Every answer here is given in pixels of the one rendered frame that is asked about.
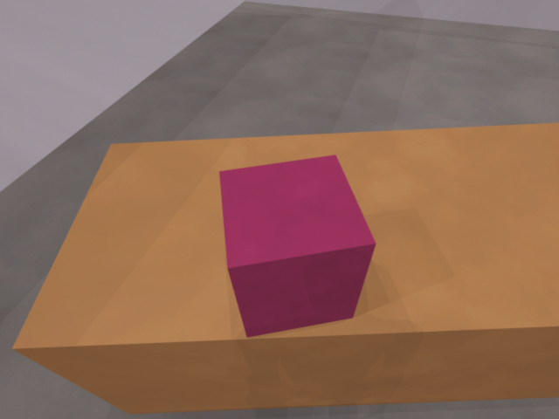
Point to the carton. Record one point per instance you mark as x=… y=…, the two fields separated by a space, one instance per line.
x=298 y=247

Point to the pedestal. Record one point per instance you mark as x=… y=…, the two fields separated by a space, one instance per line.
x=460 y=301

